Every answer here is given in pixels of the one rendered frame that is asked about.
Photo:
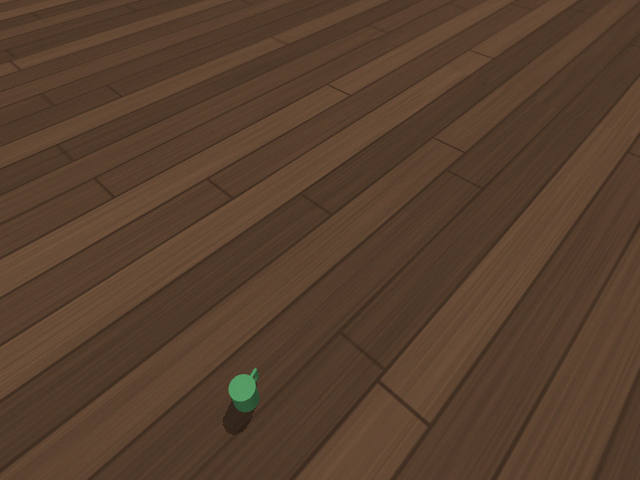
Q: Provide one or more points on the mug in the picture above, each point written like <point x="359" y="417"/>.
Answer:
<point x="243" y="391"/>

